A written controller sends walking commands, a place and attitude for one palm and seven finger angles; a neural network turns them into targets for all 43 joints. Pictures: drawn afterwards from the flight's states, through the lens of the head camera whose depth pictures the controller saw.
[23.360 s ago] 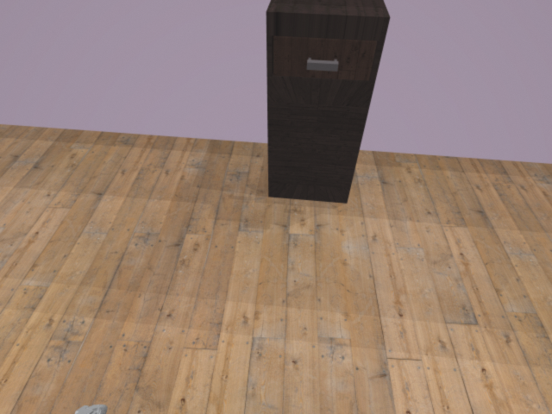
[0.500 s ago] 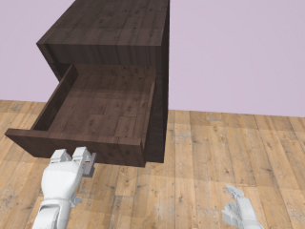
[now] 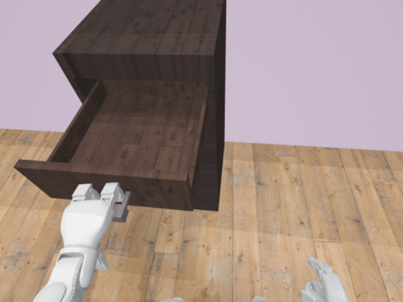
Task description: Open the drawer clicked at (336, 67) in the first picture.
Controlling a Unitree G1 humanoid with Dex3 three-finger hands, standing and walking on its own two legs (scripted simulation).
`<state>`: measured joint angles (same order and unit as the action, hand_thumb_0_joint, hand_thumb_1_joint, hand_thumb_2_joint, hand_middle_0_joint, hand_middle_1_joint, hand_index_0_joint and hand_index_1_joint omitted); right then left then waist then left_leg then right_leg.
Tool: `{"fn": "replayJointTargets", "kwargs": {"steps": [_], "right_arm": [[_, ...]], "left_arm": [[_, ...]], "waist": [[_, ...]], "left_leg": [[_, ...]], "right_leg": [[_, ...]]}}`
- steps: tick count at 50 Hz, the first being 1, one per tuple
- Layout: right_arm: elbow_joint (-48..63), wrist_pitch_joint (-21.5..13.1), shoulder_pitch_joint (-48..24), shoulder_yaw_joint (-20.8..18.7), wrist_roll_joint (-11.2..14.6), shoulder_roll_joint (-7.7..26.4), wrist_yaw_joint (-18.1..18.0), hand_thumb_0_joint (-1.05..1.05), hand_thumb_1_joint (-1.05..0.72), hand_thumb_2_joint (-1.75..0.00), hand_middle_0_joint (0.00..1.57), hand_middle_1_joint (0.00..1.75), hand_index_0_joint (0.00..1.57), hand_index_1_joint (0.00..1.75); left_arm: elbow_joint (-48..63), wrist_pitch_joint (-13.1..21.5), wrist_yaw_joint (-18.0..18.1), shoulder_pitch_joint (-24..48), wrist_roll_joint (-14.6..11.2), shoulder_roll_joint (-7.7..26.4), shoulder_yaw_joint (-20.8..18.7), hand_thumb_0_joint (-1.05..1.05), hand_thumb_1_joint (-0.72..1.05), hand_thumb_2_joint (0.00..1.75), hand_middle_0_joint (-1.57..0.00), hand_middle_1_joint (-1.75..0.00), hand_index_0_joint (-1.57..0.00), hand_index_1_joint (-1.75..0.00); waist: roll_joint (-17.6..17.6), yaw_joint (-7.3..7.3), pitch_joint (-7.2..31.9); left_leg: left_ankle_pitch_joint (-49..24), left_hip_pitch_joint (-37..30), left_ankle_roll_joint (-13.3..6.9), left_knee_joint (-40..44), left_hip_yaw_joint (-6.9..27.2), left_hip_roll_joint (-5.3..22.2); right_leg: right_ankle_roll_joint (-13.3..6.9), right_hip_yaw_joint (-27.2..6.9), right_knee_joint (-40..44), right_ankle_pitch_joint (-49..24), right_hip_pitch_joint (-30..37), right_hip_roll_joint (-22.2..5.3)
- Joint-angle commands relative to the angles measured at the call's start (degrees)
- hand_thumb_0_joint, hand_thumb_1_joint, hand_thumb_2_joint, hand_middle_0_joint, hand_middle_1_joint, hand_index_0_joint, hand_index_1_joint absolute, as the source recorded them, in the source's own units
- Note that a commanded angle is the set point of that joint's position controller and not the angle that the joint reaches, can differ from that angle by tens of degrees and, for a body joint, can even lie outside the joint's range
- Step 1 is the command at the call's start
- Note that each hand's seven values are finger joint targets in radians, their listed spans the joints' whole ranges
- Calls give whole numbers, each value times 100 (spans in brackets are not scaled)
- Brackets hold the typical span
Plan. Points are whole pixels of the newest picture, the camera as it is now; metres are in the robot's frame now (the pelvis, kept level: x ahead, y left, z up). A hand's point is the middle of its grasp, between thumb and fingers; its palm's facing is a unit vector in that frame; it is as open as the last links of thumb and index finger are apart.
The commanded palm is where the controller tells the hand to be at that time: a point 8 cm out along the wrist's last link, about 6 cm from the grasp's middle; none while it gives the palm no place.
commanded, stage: lift the hand off the handle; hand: left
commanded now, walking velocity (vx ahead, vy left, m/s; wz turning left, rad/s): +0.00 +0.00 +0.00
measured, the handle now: (103, 202) +0.30 +0.25 +0.01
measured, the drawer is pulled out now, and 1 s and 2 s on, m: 0.30 0.29 0.29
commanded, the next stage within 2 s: draw the hand back to the body in 1.22 s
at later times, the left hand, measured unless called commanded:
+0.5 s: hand (90, 211) +0.26 +0.24 +0.06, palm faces +0.05 -0.05 -1.00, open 13.2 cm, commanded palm +0.23 +0.24 +0.12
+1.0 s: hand (67, 184) +0.27 +0.25 +0.14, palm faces +0.08 -0.07 -0.99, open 13.8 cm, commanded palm +0.23 +0.25 +0.20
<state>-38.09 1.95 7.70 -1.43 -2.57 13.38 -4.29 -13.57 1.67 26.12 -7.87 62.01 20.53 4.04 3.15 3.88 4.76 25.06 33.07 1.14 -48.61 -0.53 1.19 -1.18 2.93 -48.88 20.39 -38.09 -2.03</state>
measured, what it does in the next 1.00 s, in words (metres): stands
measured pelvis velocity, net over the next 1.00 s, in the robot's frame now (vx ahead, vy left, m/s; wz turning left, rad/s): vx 0.03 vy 0.01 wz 0.00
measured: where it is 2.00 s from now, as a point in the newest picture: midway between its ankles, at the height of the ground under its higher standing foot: outside the picture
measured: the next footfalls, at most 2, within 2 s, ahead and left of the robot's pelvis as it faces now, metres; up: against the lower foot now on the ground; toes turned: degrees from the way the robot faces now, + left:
none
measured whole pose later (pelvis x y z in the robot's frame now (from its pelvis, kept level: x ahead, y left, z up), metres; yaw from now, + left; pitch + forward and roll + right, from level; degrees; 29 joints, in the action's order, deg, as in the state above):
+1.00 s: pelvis +0.03 +0.01 +0.04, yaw +0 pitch +0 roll +0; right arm -36.0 5.1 4.9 1.0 -1.5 14.8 -2.1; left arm 14.2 -1.9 5.0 -12.9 52.9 27.1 1.0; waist 6.2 6.7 0.1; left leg 17.6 9.2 0.4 -26.6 -0.9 0.8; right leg 0.0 3.0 -27.9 13.7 -14.5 -1.7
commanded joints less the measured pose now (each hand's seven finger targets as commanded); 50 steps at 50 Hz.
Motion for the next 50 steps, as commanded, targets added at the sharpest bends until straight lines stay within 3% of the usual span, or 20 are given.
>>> {"fn": "replayJointTargets", "kwargs": {"steps": [1, 3, 7, 8, 9, 15, 17, 21, 24, 27, 30, 32, 35, 37, 40, 43, 46, 48, 50], "right_arm": [[931, -297, -574, -224, 27, 570, -106, 0, -90, -90, 20, 30, 20, 30], [974, -329, -587, -204, 15, 557, -119, 0, -90, -90, 20, 30, 20, 30], [1019, -340, -656, -182, 16, 569, -87, 0, -90, -90, 20, 30, 20, 30], [1005, -332, -692, -158, 18, 546, -78, 0, -90, -90, 20, 30, 20, 30], [996, -324, -718, -163, 45, 560, -74, 0, -90, -90, 20, 30, 20, 30], [1031, -322, -805, -144, 53, 545, -73, 0, -90, -90, 20, 30, 20, 30], [1029, -309, -827, -140, 45, 546, -75, 0, -90, -90, 20, 30, 20, 30], [1006, -290, -905, -123, 65, 508, -33, 0, -90, -90, 20, 30, 20, 30], [1044, -258, -970, -107, 85, 502, -4, 0, -90, -90, 20, 30, 20, 30], [1032, -215, -1042, -73, 82, 517, 0, 0, -90, -90, 20, 30, 20, 30], [1043, -205, -1069, -40, 81, 494, 25, 0, -90, -90, 20, 30, 20, 30], [1040, -149, -1106, -34, 83, 516, 32, 0, -90, -90, 20, 30, 20, 30], [1026, -98, -1119, 16, 102, 526, 43, 0, -90, -90, 20, 30, 20, 30], [1073, -46, -1181, 16, 106, 568, 49, 0, -90, -90, 20, 30, 20, 30], [1113, -13, -1171, 41, 111, 559, 103, 0, -90, -90, 20, 30, 20, 30], [1175, -22, -1142, 84, 112, 557, 154, 0, -90, -90, 20, 30, 20, 30], [1157, 38, -1140, 53, 119, 612, 159, 0, -90, -90, 20, 30, 20, 30], [1176, 33, -1156, 99, 131, 574, 193, 0, -90, -90, 20, 30, 20, 30], [1161, 49, -1163, 62, 141, 620, 187, 0, -90, -90, 20, 30, 20, 30]], "left_arm": [[1605, 25, 181, 1398, -83, 1095, -664, 0, -50, 30, -30, -120, -30, -120], [1765, 69, 165, 1273, -166, 1060, -672, 0, -50, 30, -30, -120, -30, -120], [1981, 71, 144, 1103, -196, 1141, -789, 0, -50, 30, -30, -120, -30, -120], [1867, 18, 120, 1055, -164, 1048, -695, 0, -50, 30, -30, -120, -30, -120], [1879, -30, 84, 1114, -173, 1066, -699, 0, -50, 30, -30, -120, -30, -120], [2357, -112, -162, 1401, -246, 1096, -586, 0, -50, 30, -30, -120, -30, -120], [2473, -96, -236, 1279, -273, 1259, -743, 0, -50, 30, -30, -120, -30, -120], [2527, -119, -409, 1077, -300, 1147, -673, 0, -50, 30, -30, -120, -30, -120], [2817, -164, -580, 901, -386, 1206, -718, 0, -50, 30, -30, -120, -30, -120], [2821, -227, -748, 899, -426, 1350, -835, 0, -50, 30, -30, -120, -30, -120], [2979, -228, -941, 955, -467, 1232, -649, 0, -50, 30, -30, -120, -30, -120], [2988, -290, -1067, 789, -488, 1431, -852, 0, -50, 30, -30, -120, -30, -120], [2898, -412, -1336, 785, -562, 1371, -732, 0, -50, 30, -30, -120, -30, -120], [3076, -465, -1521, 712, -615, 1605, -957, 0, -50, 30, -30, -120, -30, -120], [3390, -424, -1769, 620, -744, 1465, -799, 0, -50, 30, -30, -120, -30, -120], [3738, -354, -1882, 406, -832, 1490, -868, 0, -50, 30, -30, -120, -30, -120], [3851, -317, -1892, 389, -841, 1825, -1228, 0, -50, 30, -30, -120, -30, -120], [3999, -317, -1905, 515, -877, 1668, -1100, 0, -50, 30, -30, -120, -30, -120], [4010, -343, -1912, 373, -936, 1848, -1278, 0, -50, 30, -30, -120, -30, -120]], "waist": [[-104, -121, 1566], [-247, -126, 1515], [-153, -72, 1353], [-282, -83, 1154], [-193, -66, 1094], [-129, -25, 1218], [-64, 26, 1256], [-179, 56, 988], [-69, 135, 994], [-193, 136, 852], [-174, 129, 748], [-133, 227, 761], [-308, 221, 631], [-272, 279, 755], [-239, 251, 682], [-162, 272, 775], [-227, 309, 664], [-157, 279, 710], [-84, 322, 665]], "left_leg": [[-959, -617, -245, 857, -96, -393], [-1034, -661, -253, 908, -76, -375], [-1109, -778, -222, 1082, -61, -358], [-1018, -755, -225, 1139, -63, -349], [-993, -775, -220, 1207, -69, -351], [-1312, -1210, -226, 1451, -63, -347], [-1481, -1321, -205, 1527, -66, -350], [-1596, -1402, -206, 1673, -73, -336], [-1798, -1546, -191, 1808, -82, -337], [-1818, -1608, -196, 1914, -95, -335], [-1852, -1730, -221, 2005, -110, -343], [-1995, -1810, -197, 2127, -108, -329], [-2071, -1818, -231, 2222, -150, -335], [-2282, -1941, -224, 2281, -142, -321], [-2485, -2045, -235, 2364, -146, -314], [-2708, -2184, -236, 2401, -112, -275], [-2760, -2171, -215, 2479, -108, -258], [-2785, -2235, -214, 2495, -103, -258], [-2851, -2266, -206, 2547, -106, -260]], "right_leg": [[-77, -202, 986, -662, 1234, 230], [-58, -170, 1019, -715, 1290, 233], [-81, -120, 1116, -663, 1379, 239], [-64, -100, 1167, -569, 1327, 238], [-70, -110, 1223, -556, 1386, 240], [-61, -93, 1375, -811, 1734, 235], [-71, -114, 1441, -955, 1928, 240], [-55, -97, 1568, -1102, 2033, 241], [-61, -103, 1659, -1294, 2300, 232], [-38, -125, 1805, -1327, 2420, 233], [-16, -94, 1887, -1364, 2468, 220], [-37, -113, 1984, -1481, 2671, 234], [0, -90, 2070, -1670, 2829, 204], [-8, -143, 2127, -1910, 3076, 209], [13, -72, 2171, -2091, 3165, 190], [14, -42, 2212, -2207, 3276, 174], [17, -67, 2287, -2328, 3349, 189], [11, -53, 2312, -2271, 3367, 158], [13, -54, 2349, -2385, 3433, 176]]}}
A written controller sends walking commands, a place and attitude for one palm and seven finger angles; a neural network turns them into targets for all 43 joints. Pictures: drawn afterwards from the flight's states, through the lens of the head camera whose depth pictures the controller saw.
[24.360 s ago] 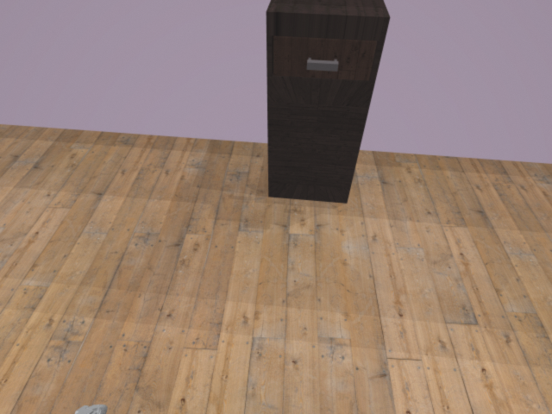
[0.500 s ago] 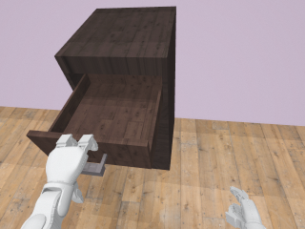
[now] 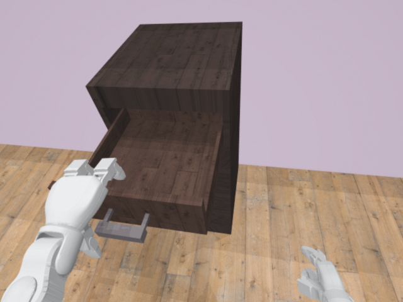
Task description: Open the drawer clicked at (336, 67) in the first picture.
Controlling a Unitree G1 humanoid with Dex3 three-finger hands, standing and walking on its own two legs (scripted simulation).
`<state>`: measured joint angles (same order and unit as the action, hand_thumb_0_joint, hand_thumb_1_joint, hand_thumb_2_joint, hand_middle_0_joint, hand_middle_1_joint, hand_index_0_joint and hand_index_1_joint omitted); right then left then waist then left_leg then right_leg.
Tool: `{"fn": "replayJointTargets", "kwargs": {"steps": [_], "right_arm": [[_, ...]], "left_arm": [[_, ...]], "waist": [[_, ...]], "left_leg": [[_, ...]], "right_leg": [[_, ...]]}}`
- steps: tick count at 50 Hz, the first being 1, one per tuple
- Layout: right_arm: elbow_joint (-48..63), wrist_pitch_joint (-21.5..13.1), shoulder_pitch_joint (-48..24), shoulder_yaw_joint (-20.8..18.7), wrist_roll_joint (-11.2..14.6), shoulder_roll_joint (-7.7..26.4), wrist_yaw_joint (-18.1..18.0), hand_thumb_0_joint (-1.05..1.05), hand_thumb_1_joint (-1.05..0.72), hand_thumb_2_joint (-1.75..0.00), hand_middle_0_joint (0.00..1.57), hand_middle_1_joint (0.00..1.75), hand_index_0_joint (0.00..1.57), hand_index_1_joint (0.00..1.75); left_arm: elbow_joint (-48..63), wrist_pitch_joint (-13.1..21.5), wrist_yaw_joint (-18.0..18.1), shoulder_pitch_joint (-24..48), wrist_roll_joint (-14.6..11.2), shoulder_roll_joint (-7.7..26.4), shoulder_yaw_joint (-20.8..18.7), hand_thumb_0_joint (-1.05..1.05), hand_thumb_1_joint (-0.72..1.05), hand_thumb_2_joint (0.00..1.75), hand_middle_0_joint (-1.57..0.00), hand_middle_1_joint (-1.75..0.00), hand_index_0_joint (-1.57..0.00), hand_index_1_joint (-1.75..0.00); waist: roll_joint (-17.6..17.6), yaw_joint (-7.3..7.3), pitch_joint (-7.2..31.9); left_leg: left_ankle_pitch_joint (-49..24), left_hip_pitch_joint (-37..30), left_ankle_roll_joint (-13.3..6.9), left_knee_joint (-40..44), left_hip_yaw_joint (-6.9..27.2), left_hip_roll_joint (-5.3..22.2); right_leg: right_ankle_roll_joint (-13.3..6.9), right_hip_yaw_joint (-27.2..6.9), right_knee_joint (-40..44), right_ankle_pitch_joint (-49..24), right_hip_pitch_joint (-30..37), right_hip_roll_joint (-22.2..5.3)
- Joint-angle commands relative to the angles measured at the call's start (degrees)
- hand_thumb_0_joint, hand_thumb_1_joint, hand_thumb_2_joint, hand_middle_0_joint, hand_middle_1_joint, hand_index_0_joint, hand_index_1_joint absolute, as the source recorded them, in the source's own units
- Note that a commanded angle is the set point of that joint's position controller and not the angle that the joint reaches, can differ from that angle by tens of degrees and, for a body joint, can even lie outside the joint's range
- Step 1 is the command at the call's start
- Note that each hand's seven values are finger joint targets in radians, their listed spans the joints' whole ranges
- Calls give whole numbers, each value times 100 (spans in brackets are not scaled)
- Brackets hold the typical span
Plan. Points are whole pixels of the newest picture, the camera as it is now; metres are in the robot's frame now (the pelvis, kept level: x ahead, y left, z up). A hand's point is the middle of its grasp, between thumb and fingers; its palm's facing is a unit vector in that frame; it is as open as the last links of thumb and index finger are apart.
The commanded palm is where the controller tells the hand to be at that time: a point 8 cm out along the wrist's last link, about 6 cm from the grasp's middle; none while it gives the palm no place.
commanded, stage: lift the hand off the handle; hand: left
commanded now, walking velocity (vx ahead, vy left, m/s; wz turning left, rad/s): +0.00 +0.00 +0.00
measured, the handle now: (124, 223) +0.27 +0.24 -0.04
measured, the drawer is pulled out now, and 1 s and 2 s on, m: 0.29 0.29 0.29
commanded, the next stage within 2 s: draw the hand back to the body in 0.22 s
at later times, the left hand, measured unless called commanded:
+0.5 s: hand (83, 208) +0.22 +0.25 +0.12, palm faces +0.09 -0.08 -0.99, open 13.9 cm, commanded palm +0.19 +0.24 +0.17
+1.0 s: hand (74, 222) +0.19 +0.24 +0.13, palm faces +0.21 -0.54 -0.82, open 13.8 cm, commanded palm +0.15 +0.26 +0.17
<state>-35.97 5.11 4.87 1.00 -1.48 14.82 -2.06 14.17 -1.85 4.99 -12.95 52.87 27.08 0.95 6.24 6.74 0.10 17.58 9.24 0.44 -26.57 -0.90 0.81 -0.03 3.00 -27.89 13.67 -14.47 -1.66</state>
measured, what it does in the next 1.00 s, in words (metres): stands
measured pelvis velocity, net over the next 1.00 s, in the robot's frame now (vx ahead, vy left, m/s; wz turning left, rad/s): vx -0.02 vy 0.00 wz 0.00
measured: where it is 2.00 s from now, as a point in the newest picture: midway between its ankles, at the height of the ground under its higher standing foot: outside the picture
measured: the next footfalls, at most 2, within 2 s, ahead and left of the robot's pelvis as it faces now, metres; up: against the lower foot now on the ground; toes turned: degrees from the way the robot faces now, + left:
none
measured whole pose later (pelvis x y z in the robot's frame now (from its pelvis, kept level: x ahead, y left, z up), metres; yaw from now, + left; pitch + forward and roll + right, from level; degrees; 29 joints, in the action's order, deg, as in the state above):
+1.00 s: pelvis -0.02 +0.00 +0.00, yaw +0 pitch -3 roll +0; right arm -34.7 1.1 4.9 2.0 -0.3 14.8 -3.4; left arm 21.4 1.7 3.7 -21.5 21.2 26.0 -9.3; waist 6.4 5.7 -3.4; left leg 15.7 5.7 0.4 -24.7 -0.5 1.1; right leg -0.1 3.5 -24.3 11.0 -10.0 -1.3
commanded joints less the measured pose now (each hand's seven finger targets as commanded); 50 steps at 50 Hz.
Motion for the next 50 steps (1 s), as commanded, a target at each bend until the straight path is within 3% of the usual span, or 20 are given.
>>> {"fn": "replayJointTargets", "kwargs": {"steps": [1, 7, 10, 13, 16, 17, 18, 22, 24, 26, 32, 33, 36, 37, 40, 46, 47, 48, 49, 50], "right_arm": [[951, -255, -880, -184, 43, 483, -24, 0, -90, -90, 20, 30, 20, 30], [1041, -259, -1088, -137, 112, 495, 12, 0, -90, -90, 20, 30, 20, 30], [988, -168, -963, -138, 94, 526, 45, 0, -90, -90, 20, 30, 20, 30], [1031, -191, -967, -57, 90, 492, 71, 0, -90, -90, 20, 30, 20, 30], [1012, -150, -975, -92, 76, 507, 34, 0, -90, -90, 20, 30, 20, 30], [1036, -171, -1084, -86, 116, 518, 40, 0, -90, -90, 20, 30, 20, 30], [1016, -180, -997, -45, 74, 459, 57, 0, -90, -90, 20, 30, 20, 30], [1058, -199, -1090, -94, 117, 520, 67, 0, -90, -90, 20, 30, 20, 30], [986, -175, -1021, -117, 106, 489, 70, 0, -90, -90, 20, 30, 20, 30], [1020, -189, -1023, -109, 114, 520, 58, 0, -90, -90, 20, 30, 20, 30], [1113, -245, -1128, -99, 145, 562, 20, 0, -90, -90, 20, 30, 20, 30], [1095, -263, -990, -54, 113, 518, 23, 0, -90, -90, 20, 30, 20, 30], [1056, -245, -966, -118, 108, 580, -24, 0, -90, -90, 20, 30, 20, 30], [1112, -269, -1095, -95, 135, 610, -21, 0, -90, -90, 20, 30, 20, 30], [1084, -244, -1005, -118, 127, 577, -25, 0, -90, -90, 20, 30, 20, 30], [1113, -277, -964, -120, 125, 617, -83, 0, -90, -90, 20, 30, 20, 30], [1361, -754, -756, -110, 193, 170, -171, 0, -90, -90, 20, 30, 20, 30], [1066, -1044, -515, -46, 113, 295, -265, 0, -90, -90, 20, 30, 20, 30], [1105, -1108, -534, -69, 125, 319, -358, 0, -90, -90, 20, 30, 20, 30], [1106, -1262, -563, -47, 112, 327, -419, 0, -90, -90, 20, 30, 20, 30]], "left_arm": [[1316, -11, 192, 914, -46, 1236, -1015, 0, -50, 30, -30, -120, -30, -120], [1500, -190, -61, 980, -228, 1143, -890, 0, -50, 30, -30, -120, -30, -120], [1376, -225, -246, 944, -203, 972, -635, 0, -50, 30, -30, -120, -30, -120], [1542, -176, -263, 1051, -159, 1064, -713, 0, -50, 30, -30, -120, -30, -120], [1417, -107, -190, 1117, -105, 1189, -851, 0, -50, 30, -30, -120, -30, -120], [1374, -116, -152, 1008, -131, 1421, -1164, 0, -50, 30, -30, -120, -30, -120], [1432, -60, -138, 1156, -94, 1167, -890, 0, -50, 30, -30, -120, -30, -120], [1548, -83, -31, 748, -201, 1364, -1194, 0, -50, 30, -30, -120, -30, -120], [1526, -97, -48, 795, -218, 1143, -939, 0, -50, 30, -30, -120, -30, -120], [1485, -121, -73, 778, -226, 1241, -987, 0, -50, 30, -30, -120, -30, -120], [1737, -111, -93, 464, -277, 1327, -1134, 0, -50, 30, -30, -120, -30, -120], [1779, -56, -104, 548, -289, 1185, -966, 0, -50, 30, -30, -120, -30, -120], [1685, 5, -46, 397, -276, 1513, -1331, 0, -50, 30, -30, -120, -30, -120], [1708, -29, -31, 208, -326, 1579, -1466, 0, -50, 30, -30, -120, -30, -120], [1780, 32, -13, 180, -376, 1401, -1311, 0, -50, 30, -30, -120, -30, -120], [1762, 55, -1, -106, -445, 1589, -1538, 0, -50, 30, -30, -120, -30, -120], [2160, 492, 35, 461, -4510, -195, -1672, 0, -47, 32, -30, -118, -30, -118], [1017, 626, 125, -543, -4694, 12, -1745, 0, -43, 33, -29, -115, -29, -115], [1635, 783, 118, -586, -5143, -20, -1853, 0, -40, 34, -29, -113, -29, -113], [2179, 967, 198, -207, -5245, 245, -2014, 0, -36, 36, -29, -111, -29, -111]], "waist": [[-406, 27, 1176], [-323, -32, 1002], [-522, -49, 820], [-453, -19, 1044], [-469, 18, 924], [-398, 47, 919], [-394, 38, 1022], [-147, 80, 1035], [-292, 1, 895], [-343, 8, 761], [-235, 32, 903], [-383, 11, 958], [-478, 51, 831], [-309, 74, 833], [-306, 27, 709], [-456, 35, 712], [-1005, -444, 332], [-1336, -421, 51], [-1313, -340, 123], [-1048, -311, 415]], "left_leg": [[-2120, 78, -131, 362, -64, -219], [-2142, -53, -117, 474, -4, -167], [-2011, 11, -125, 563, -65, -183], [-1973, -4, -120, 590, -42, -169], [-1895, 41, -117, 634, -48, -173], [-1801, 112, -90, 647, -4, -128], [-1821, 52, -106, 636, -36, -174], [-1967, 52, -64, 637, -3, -138], [-1902, 50, -79, 657, -43, -156], [-1693, 105, -93, 694, -48, -165], [-1635, 57, -80, 681, 4, -116], [-1621, 57, -105, 664, -23, -155], [-1583, 121, -104, 662, -44, -146], [-1537, 141, -81, 641, -3, -118], [-1476, 159, -88, 639, -63, -151], [-1347, 187, -107, 581, -76, -153], [-958, -447, -273, 481, -1, -26], [-681, -310, -248, 568, -32, 75], [-770, -297, -237, 683, 13, 70], [-882, -419, -228, 713, -11, 14]], "right_leg": [[-98, -64, 273, -1738, 1109, 138], [-106, -51, 421, -1575, 1069, 191], [-86, 25, 473, -1472, 1037, 168], [-111, 25, 459, -1342, 1179, 142], [-113, 11, 500, -1312, 1123, 172], [-126, -52, 518, -1209, 1147, 223], [-129, -2, 496, -1170, 1173, 147], [-140, -66, 518, -1342, 1225, 216], [-126, -6, 549, -1278, 1125, 184], [-110, 8, 579, -1116, 1073, 178], [-102, -61, 602, -1027, 1114, 207], [-94, 8, 570, -978, 1140, 128], [-79, -8, 583, -1030, 1103, 148], [-91, -90, 593, -1027, 1127, 176], [-75, -16, 600, -918, 996, 139], [-40, -37, 600, -850, 979, 103], [-99, 33, 833, -540, 854, 249], [-60, 99, 735, -307, 847, 258], [-23, 109, 855, -284, 968, 204], [-5, 67, 885, -377, 1143, 141]]}}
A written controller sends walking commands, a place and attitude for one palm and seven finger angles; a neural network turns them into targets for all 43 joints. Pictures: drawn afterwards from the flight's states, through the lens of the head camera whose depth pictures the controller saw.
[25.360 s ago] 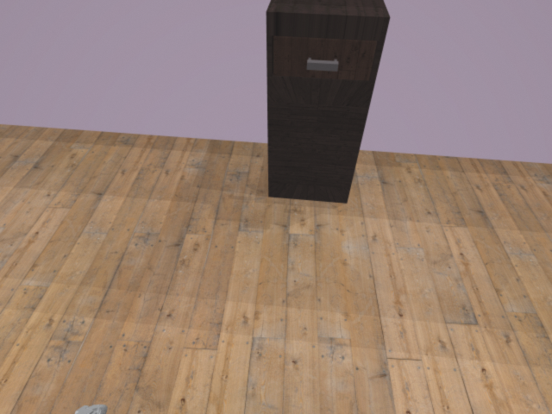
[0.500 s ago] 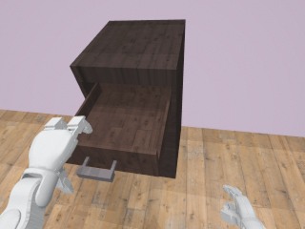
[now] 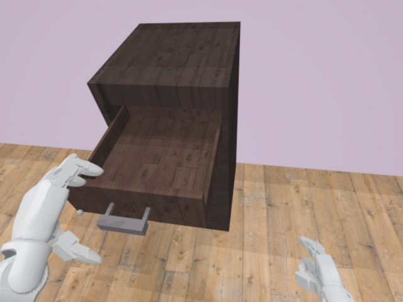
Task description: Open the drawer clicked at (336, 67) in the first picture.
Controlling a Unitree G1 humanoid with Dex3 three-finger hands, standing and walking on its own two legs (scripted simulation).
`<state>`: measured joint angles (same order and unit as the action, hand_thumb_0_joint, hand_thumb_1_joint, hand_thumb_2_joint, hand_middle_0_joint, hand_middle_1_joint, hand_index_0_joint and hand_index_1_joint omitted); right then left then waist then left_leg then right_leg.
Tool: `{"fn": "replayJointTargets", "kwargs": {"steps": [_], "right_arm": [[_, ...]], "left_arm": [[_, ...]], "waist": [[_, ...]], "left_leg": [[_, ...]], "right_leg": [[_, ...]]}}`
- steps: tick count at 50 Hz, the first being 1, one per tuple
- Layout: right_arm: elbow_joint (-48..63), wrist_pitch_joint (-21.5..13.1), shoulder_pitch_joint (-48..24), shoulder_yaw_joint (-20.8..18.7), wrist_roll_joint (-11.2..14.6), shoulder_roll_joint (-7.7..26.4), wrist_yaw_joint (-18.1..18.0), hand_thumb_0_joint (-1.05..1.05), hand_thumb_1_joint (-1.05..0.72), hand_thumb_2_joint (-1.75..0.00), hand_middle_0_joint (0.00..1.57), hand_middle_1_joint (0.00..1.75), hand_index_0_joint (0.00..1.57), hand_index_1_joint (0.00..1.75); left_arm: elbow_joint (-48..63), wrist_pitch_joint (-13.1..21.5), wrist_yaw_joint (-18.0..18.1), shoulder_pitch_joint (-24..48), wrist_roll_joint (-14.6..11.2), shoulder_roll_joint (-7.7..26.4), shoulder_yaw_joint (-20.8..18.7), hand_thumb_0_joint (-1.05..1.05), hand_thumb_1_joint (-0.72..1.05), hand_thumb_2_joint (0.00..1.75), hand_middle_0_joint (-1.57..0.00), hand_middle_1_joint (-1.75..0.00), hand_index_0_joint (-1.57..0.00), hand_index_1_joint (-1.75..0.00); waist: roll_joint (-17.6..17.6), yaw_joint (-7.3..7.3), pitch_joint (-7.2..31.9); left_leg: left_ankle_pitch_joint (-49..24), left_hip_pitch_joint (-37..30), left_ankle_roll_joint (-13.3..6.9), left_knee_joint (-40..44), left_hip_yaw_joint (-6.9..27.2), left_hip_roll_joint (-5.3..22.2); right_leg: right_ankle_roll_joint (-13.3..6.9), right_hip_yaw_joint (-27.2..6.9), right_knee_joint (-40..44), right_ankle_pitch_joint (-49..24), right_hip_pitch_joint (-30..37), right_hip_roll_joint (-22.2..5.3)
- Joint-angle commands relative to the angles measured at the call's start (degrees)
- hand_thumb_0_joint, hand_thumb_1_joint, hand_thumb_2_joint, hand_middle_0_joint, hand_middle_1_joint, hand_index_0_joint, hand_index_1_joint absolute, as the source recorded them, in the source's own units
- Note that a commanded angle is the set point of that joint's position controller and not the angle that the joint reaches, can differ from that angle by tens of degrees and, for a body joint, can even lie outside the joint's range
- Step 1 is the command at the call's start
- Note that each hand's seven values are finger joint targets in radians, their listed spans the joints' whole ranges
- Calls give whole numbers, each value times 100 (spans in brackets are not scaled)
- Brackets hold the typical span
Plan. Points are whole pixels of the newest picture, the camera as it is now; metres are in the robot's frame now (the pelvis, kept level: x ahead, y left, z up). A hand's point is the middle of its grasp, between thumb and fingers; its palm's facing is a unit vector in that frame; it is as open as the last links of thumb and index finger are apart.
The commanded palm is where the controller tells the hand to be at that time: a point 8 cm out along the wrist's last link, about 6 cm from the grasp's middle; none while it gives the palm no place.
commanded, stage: draw the hand back to the body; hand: left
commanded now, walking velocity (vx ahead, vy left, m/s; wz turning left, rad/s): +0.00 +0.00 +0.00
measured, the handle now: (126, 216) +0.29 +0.24 -0.04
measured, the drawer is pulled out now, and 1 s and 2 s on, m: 0.29 0.29 0.29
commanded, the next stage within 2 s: step back with the hand held close in 0.92 s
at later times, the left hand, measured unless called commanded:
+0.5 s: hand (71, 201) +0.21 +0.24 +0.16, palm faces +0.39 -0.82 -0.41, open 10.6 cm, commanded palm +0.16 +0.28 +0.17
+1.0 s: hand (55, 211) +0.19 +0.25 +0.16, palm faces +0.44 -0.81 -0.40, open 7.5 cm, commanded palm +0.14 +0.29 +0.17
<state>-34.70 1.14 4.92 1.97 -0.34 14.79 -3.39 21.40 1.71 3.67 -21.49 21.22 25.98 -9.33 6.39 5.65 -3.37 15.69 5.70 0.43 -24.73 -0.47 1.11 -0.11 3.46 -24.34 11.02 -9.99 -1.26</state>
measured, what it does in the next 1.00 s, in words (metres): stands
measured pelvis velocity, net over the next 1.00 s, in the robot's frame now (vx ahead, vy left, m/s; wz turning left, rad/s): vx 0.01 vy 0.01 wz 0.01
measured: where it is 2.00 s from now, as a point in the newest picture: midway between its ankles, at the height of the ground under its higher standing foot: outside the picture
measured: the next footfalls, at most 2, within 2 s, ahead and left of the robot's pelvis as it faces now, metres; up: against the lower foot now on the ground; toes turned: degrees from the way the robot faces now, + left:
none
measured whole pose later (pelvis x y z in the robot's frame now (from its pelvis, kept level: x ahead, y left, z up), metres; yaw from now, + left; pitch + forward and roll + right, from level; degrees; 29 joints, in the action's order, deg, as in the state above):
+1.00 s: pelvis +0.01 +0.01 +0.00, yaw +0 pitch -6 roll -1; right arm -37.2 -9.2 10.2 1.9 -1.8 11.5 -4.4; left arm 26.3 6.1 6.3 -28.0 -1.6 18.1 -16.8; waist 3.6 4.6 -3.1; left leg 15.1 0.6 0.4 -21.4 -0.1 1.3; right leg 0.2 3.9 -19.5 9.8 -4.0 -1.0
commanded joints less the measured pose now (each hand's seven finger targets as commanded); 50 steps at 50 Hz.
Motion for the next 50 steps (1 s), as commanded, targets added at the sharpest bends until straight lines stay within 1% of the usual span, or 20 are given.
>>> {"fn": "replayJointTargets", "kwargs": {"steps": [1, 2, 3, 5, 7, 8, 11, 14, 17, 21, 23, 25, 28, 31, 33, 36, 37, 40, 43, 50], "right_arm": [[940, -1003, -522, -142, -42, 300, -325, 0, -90, -90, 20, 30, 20, 30], [829, -1116, -510, -119, -79, 313, -348, 0, -90, -90, 20, 30, 20, 30], [789, -1210, -384, -91, -99, 219, -335, 0, -90, -90, 20, 30, 20, 30], [727, -1307, -299, -136, -107, 248, -305, 0, -90, -90, 20, 30, 20, 30], [676, -1381, -328, -167, -140, 287, -286, 0, -90, -90, 20, 30, 20, 30], [684, -1406, -307, -160, -136, 265, -267, 0, -90, -90, 20, 30, 20, 30], [680, -1426, -247, -203, -148, 255, -208, 0, -90, -90, 20, 30, 20, 30], [680, -1410, -261, -243, -124, 266, -171, 0, -90, -90, 20, 30, 20, 30], [679, -1408, -265, -284, -124, 292, -155, 0, -90, -90, 20, 30, 20, 30], [677, -1380, -209, -320, -112, 303, -166, 0, -90, -90, 20, 30, 20, 30], [649, -1358, -231, -318, -104, 286, -177, 0, -90, -90, 20, 30, 20, 30], [680, -1348, -213, -334, -109, 298, -186, 0, -90, -90, 20, 30, 20, 30], [672, -1342, -219, -316, -104, 282, -187, 0, -90, -90, 20, 30, 20, 30], [710, -1334, -206, -326, -111, 287, -180, 0, -90, -90, 20, 30, 20, 30], [678, -1322, -242, -302, -107, 280, -185, 0, -90, -90, 20, 30, 20, 30], [708, -1324, -217, -301, -101, 283, -181, 0, -90, -90, 20, 30, 20, 30], [693, -1328, -256, -305, -106, 309, -186, 0, -90, -90, 20, 30, 20, 30], [699, -1330, -244, -277, -106, 269, -190, 0, -90, -90, 20, 30, 20, 30], [697, -1355, -242, -260, -113, 270, -184, 0, -90, -90, 20, 30, 20, 30], [693, -1372, -245, -262, -111, 255, -173, 0, -90, -90, 20, 30, 20, 30]], "left_arm": [[1736, 743, 411, 738, -2116, 450, -1117, 0, -32, 37, -29, -109, -29, -109], [1759, 792, 467, 757, -2135, 530, -1200, 0, -29, 39, -29, -107, -29, -107], [1680, 840, 486, 696, -2129, 233, -1008, 0, -26, 40, -28, -104, -28, -104], [1492, 865, 492, 507, -2189, 136, -995, 0, -18, 43, -28, -100, -28, -100], [1548, 906, 471, 442, -2188, 217, -1085, 0, -12, 47, -27, -95, -27, -95], [1555, 921, 439, 441, -2199, 62, -961, 0, -8, 48, -27, -93, -27, -93], [1618, 955, 408, 117, -2241, 137, -1151, 0, 2, 52, -26, -86, -26, -86], [1624, 964, 344, -13, -2279, 82, -1152, 0, 13, 57, -25, -80, -25, -80], [1706, 968, 325, -178, -2269, 123, -1227, 0, 23, 62, -25, -73, -25, -73], [1722, 963, 329, -246, -2271, 155, -1304, 0, 37, 68, -24, -64, -24, -64], [1554, 930, 323, -277, -2283, 101, -1291, 0, 44, 70, -23, -59, -23, -59], [1670, 940, 337, -280, -2282, 187, -1392, 0, 51, 74, -23, -55, -23, -55], [1696, 913, 328, -289, -2279, 131, -1347, 0, 62, 78, -22, -48, -22, -48], [1754, 902, 339, -373, -2274, 207, -1444, 0, 73, 82, -21, -41, -21, -41], [1627, 844, 317, -317, -2283, 87, -1328, 0, 80, 86, -21, -37, -21, -37], [1689, 834, 322, -200, -2279, 131, -1329, 0, 90, 90, -20, -30, -20, -30], [1726, 826, 315, -135, -2268, 157, -1347, 0, 90, 90, -20, -30, -20, -30], [1620, 821, 333, -207, -2291, 116, -1346, 0, 90, 90, -20, -30, -20, -30], [1698, 821, 340, -173, -2272, 110, -1329, 0, 90, 90, -20, -30, -20, -30], [1657, 823, 345, -209, -2269, 103, -1334, 0, 90, 90, -20, -30, -20, -30]], "waist": [[-650, -162, 979], [-99, -154, 868], [139, -187, 713], [-162, -186, 498], [-177, -160, 329], [-153, -197, 290], [-261, -131, 626], [-416, -153, 559], [-217, -137, 666], [-393, -156, 749], [-459, -179, 514], [-448, -150, 715], [-147, -174, 595], [-449, -138, 707], [-257, -171, 460], [-440, -172, 511], [-221, -174, 443], [-381, -154, 425], [-108, -155, 454], [-281, -147, 396]], "left_leg": [[-844, -189, -199, 522, -87, -42], [-832, -235, -162, 525, -139, -82], [-928, -169, -126, 578, -141, -89], [-1064, -80, -107, 634, -122, -60], [-1168, -57, -103, 624, -126, -79], [-1232, -42, -106, 640, -133, -74], [-1605, -57, -93, 594, -112, -74], [-1721, -45, -91, 571, -112, -60], [-1875, -127, -74, 536, -139, -82], [-1921, -136, -82, 544, -129, -65], [-1817, -117, -76, 585, -140, -66], [-1857, -159, -86, 581, -130, -78], [-1824, -170, -57, 598, -138, -88], [-1997, -150, -58, 600, -65, -79], [-1819, -125, -45, 638, -96, -81], [-1693, -117, -58, 664, -37, -80], [-1640, -145, -46, 653, -51, -90], [-1468, -60, -39, 719, -2, -78], [-1466, -42, -8, 726, -7, -88], [-1425, 25, -12, 728, 33, -80]], "right_leg": [[-4, -11, 529, -205, 776, 72], [-16, -65, 601, -188, 694, 75], [-47, -10, 590, -242, 705, 46], [-49, 19, 615, -386, 736, 71], [-59, -6, 722, -489, 702, 93], [-59, 4, 693, -588, 730, 80], [-66, 8, 551, -1007, 1028, 81], [-51, 20, 568, -1158, 995, 104], [-59, 6, 591, -1280, 986, 130], [-33, 26, 545, -1298, 1006, 140], [-27, 40, 631, -1198, 881, 147], [-32, 23, 597, -1247, 991, 145], [-43, 12, 648, -1173, 906, 151], [-40, 38, 573, -1305, 1026, 164], [-40, 51, 667, -1127, 868, 170], [-44, 38, 654, -983, 882, 181], [-60, 7, 731, -917, 801, 192], [-60, 43, 693, -731, 854, 188], [-72, 34, 683, -732, 888, 167], [-79, 37, 665, -706, 891, 172]]}}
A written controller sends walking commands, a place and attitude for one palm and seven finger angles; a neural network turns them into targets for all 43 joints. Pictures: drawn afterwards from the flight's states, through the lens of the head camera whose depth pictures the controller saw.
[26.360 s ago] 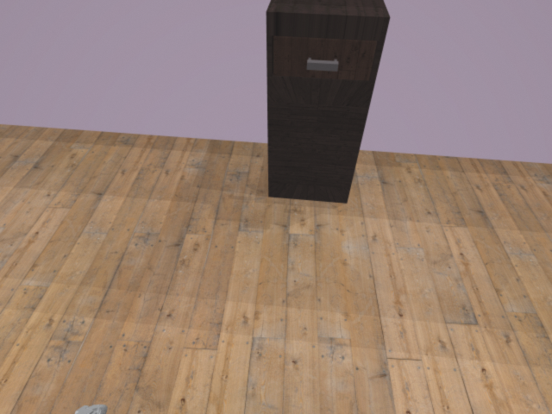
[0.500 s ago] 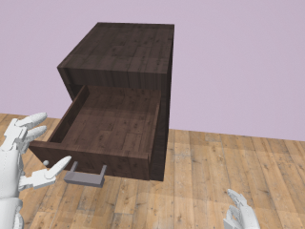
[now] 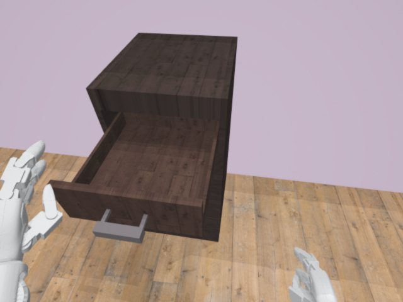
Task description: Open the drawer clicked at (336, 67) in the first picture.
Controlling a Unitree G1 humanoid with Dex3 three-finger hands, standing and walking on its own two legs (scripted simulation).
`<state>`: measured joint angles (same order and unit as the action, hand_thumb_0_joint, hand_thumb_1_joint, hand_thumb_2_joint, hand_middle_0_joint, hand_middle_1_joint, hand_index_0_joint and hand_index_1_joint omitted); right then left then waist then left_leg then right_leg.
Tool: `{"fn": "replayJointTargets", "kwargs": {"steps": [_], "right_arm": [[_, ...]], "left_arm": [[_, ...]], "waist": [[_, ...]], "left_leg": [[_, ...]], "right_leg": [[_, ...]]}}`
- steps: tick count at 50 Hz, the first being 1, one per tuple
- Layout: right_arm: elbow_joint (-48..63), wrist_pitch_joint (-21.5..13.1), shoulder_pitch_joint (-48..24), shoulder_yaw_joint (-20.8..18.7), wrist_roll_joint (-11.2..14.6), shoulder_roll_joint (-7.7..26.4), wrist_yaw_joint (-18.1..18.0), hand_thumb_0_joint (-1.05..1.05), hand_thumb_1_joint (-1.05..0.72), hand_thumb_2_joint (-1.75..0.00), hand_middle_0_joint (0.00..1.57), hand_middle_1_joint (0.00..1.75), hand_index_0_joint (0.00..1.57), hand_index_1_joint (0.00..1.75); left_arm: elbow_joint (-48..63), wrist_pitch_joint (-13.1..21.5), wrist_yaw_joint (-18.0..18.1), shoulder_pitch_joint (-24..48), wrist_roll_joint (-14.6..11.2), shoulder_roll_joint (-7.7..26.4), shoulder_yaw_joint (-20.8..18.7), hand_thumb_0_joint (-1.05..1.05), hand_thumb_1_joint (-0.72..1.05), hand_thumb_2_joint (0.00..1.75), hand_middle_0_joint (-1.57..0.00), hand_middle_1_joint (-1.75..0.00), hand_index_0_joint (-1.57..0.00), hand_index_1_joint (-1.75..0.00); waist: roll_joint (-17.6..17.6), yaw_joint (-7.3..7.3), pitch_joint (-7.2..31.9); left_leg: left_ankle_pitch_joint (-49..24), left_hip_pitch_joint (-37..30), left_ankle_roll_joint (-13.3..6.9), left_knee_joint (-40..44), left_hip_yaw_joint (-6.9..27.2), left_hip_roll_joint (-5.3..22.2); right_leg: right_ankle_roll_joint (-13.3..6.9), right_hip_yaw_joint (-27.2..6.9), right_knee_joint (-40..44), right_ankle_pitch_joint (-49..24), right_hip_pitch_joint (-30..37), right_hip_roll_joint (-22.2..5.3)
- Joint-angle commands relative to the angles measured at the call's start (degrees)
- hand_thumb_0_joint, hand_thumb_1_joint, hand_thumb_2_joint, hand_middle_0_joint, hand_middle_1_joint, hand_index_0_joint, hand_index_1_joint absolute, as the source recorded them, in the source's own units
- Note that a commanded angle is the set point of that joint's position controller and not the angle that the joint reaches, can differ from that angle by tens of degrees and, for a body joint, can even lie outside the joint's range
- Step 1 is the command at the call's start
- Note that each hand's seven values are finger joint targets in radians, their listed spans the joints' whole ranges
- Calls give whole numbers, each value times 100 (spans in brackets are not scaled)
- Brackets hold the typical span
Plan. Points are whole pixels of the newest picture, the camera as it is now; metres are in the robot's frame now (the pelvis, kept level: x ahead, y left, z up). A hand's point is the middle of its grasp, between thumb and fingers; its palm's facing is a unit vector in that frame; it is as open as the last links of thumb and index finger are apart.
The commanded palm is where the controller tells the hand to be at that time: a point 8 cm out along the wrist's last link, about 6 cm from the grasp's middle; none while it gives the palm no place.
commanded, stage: step back with the hand held close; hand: left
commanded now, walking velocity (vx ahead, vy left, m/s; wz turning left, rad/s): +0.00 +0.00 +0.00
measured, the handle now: (122, 223) +0.28 +0.23 -0.04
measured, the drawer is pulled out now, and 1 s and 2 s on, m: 0.29 0.29 0.29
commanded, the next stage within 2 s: stop stepping back and stand still in 1.28 s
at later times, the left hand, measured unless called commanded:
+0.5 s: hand (40, 245) +0.14 +0.25 +0.15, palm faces +0.37 -0.79 -0.49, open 7.4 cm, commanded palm +0.08 +0.30 +0.17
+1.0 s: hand (10, 293) +0.08 +0.25 +0.16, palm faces +0.42 -0.80 -0.44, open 7.5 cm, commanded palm +0.01 +0.28 +0.17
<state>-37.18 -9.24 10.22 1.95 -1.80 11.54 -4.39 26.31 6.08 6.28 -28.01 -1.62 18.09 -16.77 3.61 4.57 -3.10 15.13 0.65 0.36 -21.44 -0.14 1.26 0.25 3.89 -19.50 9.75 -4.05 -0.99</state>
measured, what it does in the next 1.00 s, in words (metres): walks backwards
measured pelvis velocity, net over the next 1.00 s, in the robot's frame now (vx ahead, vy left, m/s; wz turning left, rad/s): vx -0.11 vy -0.01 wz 0.05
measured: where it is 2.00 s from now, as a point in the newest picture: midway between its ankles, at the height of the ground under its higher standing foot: outside the picture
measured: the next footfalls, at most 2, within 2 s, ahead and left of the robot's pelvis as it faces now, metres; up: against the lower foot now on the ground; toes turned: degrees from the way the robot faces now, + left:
right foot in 1.14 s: -0.12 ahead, -0.14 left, +0.00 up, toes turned +0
left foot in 1.38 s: -0.16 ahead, +0.09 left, +0.00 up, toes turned +4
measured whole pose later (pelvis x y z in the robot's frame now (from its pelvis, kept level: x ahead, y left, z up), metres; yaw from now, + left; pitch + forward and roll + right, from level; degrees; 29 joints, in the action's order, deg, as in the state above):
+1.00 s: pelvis -0.11 -0.01 -0.01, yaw +3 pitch +2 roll -2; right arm -34.3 -7.9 12.1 -0.1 -2.2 9.6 -4.6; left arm 36.9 11.7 10.4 -35.7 -1.5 22.9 -22.4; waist -1.3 -0.8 -1.3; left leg 11.8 21.8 -0.7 -32.0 1.8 1.3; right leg 0.3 0.5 -48.7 25.7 -25.9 3.1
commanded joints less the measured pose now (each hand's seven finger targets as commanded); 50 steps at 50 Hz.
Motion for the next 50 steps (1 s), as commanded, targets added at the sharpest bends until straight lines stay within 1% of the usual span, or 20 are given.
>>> {"fn": "replayJointTargets", "kwargs": {"steps": [1, 2, 3, 4, 10, 16, 24, 31, 34, 37, 38, 40, 41, 42, 43, 44, 45, 47, 48, 50], "right_arm": [[952, -337, -770, -276, 42, 600, -66, 0, -90, -90, 20, 30, 20, 30], [1246, -147, -853, -122, 186, 676, -9, 0, -90, -90, 20, 30, 20, 30], [1204, -31, -828, -224, 105, 637, -78, 0, -90, -90, 20, 30, 20, 30], [1259, 36, -838, -268, 117, 724, -45, 0, -90, -90, 20, 30, 20, 30], [1405, 196, -651, -432, 124, 782, -105, 0, -90, -90, 20, 30, 20, 30], [1567, 330, -546, -577, 112, 814, -203, 0, -90, -90, 20, 30, 20, 30], [1539, 181, -408, -575, 88, 795, -232, 0, -90, -90, 20, 30, 20, 30], [1553, -51, -436, -484, 49, 760, -195, 0, -90, -90, 20, 30, 20, 30], [1500, -119, -349, -479, 109, 736, -124, 0, -90, -90, 20, 30, 20, 30], [1289, -33, -275, -521, 155, 700, -55, 0, -90, -90, 20, 30, 20, 30], [1230, 25, -318, -459, 153, 598, -44, 0, -90, -90, 20, 30, 20, 30], [1232, 96, -403, -394, 142, 548, -57, 0, -90, -90, 20, 30, 20, 30], [1236, 126, -448, -379, 143, 578, -85, 0, -90, -90, 20, 30, 20, 30], [1304, 138, -551, -412, 132, 704, -124, 0, -90, -90, 20, 30, 20, 30], [1378, 108, -557, -442, 94, 811, -152, 0, -90, -90, 20, 30, 20, 30], [1374, 30, -546, -473, 45, 752, -142, 0, -90, -90, 20, 30, 20, 30], [1341, -68, -402, -517, -85, 660, -166, 0, -90, -90, 20, 30, 20, 30], [1207, -211, -300, -559, -100, 646, -164, 0, -90, -90, 20, 30, 20, 30], [1073, -274, -291, -580, -34, 671, -98, 0, -90, -90, 20, 30, 20, 30], [1083, -328, -372, -524, 92, 663, 60, 0, -90, -90, 20, 30, 20, 30]], "left_arm": [[1237, 400, 88, 452, 18, 925, -599, 0, 90, 90, -20, -30, -20, -30], [1583, 684, 109, 1415, 11, 1812, -1476, 0, 90, 90, -20, -30, -20, -30], [1143, 678, 38, 458, 38, 1093, -958, 0, 90, 90, -20, -30, -20, -30], [1165, 687, -4, 104, 30, 1002, -851, 0, 90, 90, -20, -30, -20, -30], [1723, 792, 77, -789, -38, 1078, -982, 0, 90, 90, -20, -30, -20, -30], [1927, 753, 209, -970, -71, 1132, -1087, 0, 90, 90, -20, -30, -20, -30], [2319, 844, 390, -903, -19, 1133, -1089, 0, 90, 90, -20, -30, -20, -30], [2401, 1005, 422, -634, 101, 1110, -1119, 0, 90, 90, -20, -30, -20, -30], [2215, 1061, 384, -598, 65, 1154, -1145, 0, 90, 90, -20, -30, -20, -30], [2080, 1035, 394, -469, -7, 1266, -1124, 0, 90, 90, -20, -30, -20, -30], [2058, 987, 417, -392, -13, 1233, -1062, 0, 90, 90, -20, -30, -20, -30], [2040, 913, 419, -417, -19, 1173, -1053, 0, 90, 90, -20, -30, -20, -30], [2041, 890, 421, -476, -16, 1188, -1082, 0, 90, 90, -20, -30, -20, -30], [2147, 885, 412, -541, -15, 1227, -1104, 0, 90, 90, -20, -30, -20, -30], [2352, 974, 430, -598, 27, 1281, -1169, 0, 90, 90, -20, -30, -20, -30], [2431, 1055, 423, -611, 64, 1256, -1211, 0, 90, 90, -20, -30, -20, -30], [2388, 1065, 471, -693, 107, 1177, -1183, 0, 90, 90, -20, -30, -20, -30], [2594, 1022, 554, -736, 31, 1210, -1132, 0, 90, 90, -20, -30, -20, -30], [2338, 953, 529, -953, 16, 1112, -1089, 0, 90, 90, -20, -30, -20, -30], [2449, 875, 427, -797, -38, 1044, -883, 0, 90, 90, -20, -30, -20, -30]], "waist": [[-44, -43, 450], [433, -282, -345], [-143, -296, -339], [-424, -304, -66], [-179, -346, 1274], [-309, -393, 1282], [-247, -480, 1143], [731, -432, 831], [25, -475, 779], [-1117, -502, 839], [-1399, -497, 905], [-1370, -515, 861], [-1014, -536, 696], [-162, -518, 555], [636, -469, 569], [1298, -483, 820], [1078, -568, 758], [636, -476, 1057], [855, -430, 1165], [1025, -447, 1294]], "left_leg": [[-1361, 503, -7, 389, 5, -95], [-616, 1200, -86, 371, 55, -66], [-589, 1358, -132, 237, 222, -40], [-476, 1228, -169, 93, 191, -61], [-1728, 1188, -147, -306, 226, 25], [-2441, 1567, -37, -455, 469, 217], [-589, 2130, -156, -672, 658, 266], [364, 3723, -491, 342, 1093, 882], [694, 3448, -338, -367, 698, 428], [895, 2004, -24, -2280, 60, -311], [854, 1722, -43, -2682, 4, -290], [849, 1525, -97, -1977, 27, -156], [697, 1492, -117, -1156, 56, -91], [565, 1804, -228, -216, 509, 242], [-6, 2475, -502, 447, 1469, 1013], [763, 3266, -721, 1098, 2031, 1589], [565, 3430, -962, 1201, 2337, 1804], [-2528, 1895, -972, 100, 1600, 1581], [-3170, 1212, -866, -69, 1185, 1377], [-3461, 737, -743, -162, 1056, 1303]], "right_leg": [[-112, -21, 180, -560, 314, 146], [-95, -280, 376, -347, -359, -74], [-60, -222, 433, -250, -622, -177], [-64, -293, 501, -47, -746, -253], [-116, -236, -222, -1259, -175, -398], [-160, -171, -820, -1656, -202, -364], [-306, -530, -895, -373, -855, -622], [-19, -290, -2114, 118, 37, -3], [-172, -839, -1274, -214, -350, -351], [-743, -1979, 454, 1298, -2099, -1430], [-819, -1867, 585, 1411, -2321, -1640], [-674, -1293, 294, 1126, -2277, -1438], [-489, -1035, 38, 1150, -2306, -1144], [-265, -715, -547, 1064, -2137, -657], [-7, -340, -1555, 752, -1594, -52], [45, -260, -2871, 1431, -962, 299], [3, -509, -3790, 1830, -1134, 454], [-8, -641, -3528, 2093, -2000, 400], [28, -493, -3201, 1896, -2144, 336], [34, -363, -2354, 1438, -1946, 241]]}}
